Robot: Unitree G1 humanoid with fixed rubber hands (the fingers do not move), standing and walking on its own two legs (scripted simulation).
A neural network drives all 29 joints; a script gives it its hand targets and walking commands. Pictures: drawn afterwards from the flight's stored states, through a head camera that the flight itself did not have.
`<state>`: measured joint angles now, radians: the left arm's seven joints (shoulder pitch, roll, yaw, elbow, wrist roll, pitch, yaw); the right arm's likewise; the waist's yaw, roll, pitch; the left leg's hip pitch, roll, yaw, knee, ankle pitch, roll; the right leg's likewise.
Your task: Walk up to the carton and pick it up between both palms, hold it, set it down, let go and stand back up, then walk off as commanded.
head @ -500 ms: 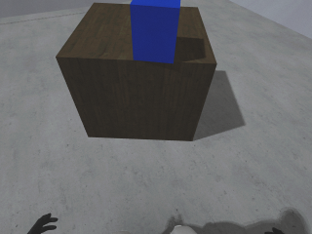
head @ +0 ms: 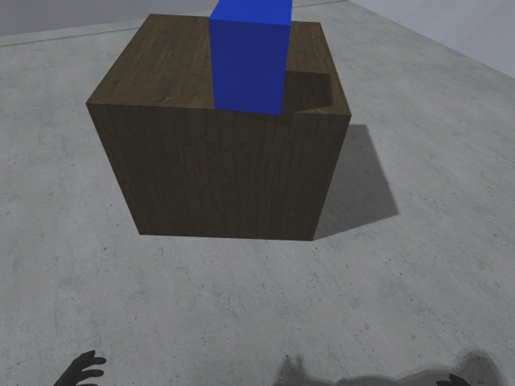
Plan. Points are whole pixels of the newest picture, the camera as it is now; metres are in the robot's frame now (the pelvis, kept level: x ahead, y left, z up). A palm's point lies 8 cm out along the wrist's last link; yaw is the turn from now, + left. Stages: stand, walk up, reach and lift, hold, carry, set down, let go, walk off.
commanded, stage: walk off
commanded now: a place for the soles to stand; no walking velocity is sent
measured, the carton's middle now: (252, 55) +0.96 -0.01 +0.07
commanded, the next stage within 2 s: stand in 0.10 s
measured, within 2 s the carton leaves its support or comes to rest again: neither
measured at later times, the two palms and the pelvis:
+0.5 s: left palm out of the picture +0.14 +0.29 -0.07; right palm out of the picture +0.08 -0.32 -0.06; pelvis +0.00 +0.01 +0.00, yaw +0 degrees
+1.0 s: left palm out of the picture +0.13 +0.29 -0.07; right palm out of the picture +0.08 -0.32 -0.06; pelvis -0.01 +0.01 +0.01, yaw +0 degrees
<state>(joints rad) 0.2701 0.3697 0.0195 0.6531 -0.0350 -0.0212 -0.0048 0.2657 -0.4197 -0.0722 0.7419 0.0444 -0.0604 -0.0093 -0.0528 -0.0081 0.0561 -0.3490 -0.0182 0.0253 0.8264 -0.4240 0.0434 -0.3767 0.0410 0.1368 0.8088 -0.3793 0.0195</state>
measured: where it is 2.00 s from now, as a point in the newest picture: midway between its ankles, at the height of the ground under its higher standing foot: outside the picture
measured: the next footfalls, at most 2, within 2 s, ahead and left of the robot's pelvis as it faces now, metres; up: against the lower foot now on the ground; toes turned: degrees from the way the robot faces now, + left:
none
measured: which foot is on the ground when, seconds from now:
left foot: down 0.00-1.00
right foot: down 0.00-1.00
